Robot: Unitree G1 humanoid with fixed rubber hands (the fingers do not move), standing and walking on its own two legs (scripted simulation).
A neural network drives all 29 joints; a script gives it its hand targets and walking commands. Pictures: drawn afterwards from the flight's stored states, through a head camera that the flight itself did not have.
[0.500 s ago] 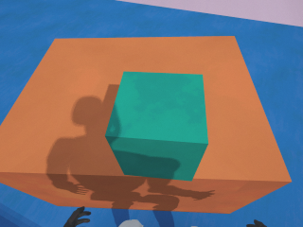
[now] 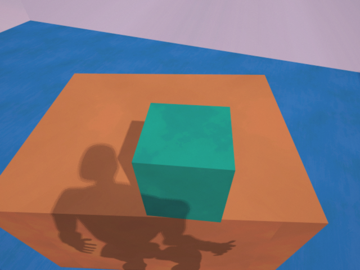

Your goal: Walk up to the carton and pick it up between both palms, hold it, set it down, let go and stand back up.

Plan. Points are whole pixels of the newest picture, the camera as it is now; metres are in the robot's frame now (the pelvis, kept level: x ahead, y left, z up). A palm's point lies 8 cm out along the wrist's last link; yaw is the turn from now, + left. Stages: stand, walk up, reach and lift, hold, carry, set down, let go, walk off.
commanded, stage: walk up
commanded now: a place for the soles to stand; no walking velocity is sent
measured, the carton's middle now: (186, 163) +0.41 +0.02 -0.01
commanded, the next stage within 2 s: reach and lift in 1.44 s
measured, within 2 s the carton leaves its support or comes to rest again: neither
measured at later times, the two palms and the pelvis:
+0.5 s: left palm out of the picture +0.07 +0.25 -0.12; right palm out of the picture +0.06 -0.25 -0.12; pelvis +0.02 +0.00 +0.00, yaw -2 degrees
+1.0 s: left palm out of the picture +0.13 +0.24 -0.12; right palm out of the picture +0.10 -0.26 -0.12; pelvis +0.05 +0.00 +0.00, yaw -4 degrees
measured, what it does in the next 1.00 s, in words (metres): shifts its weight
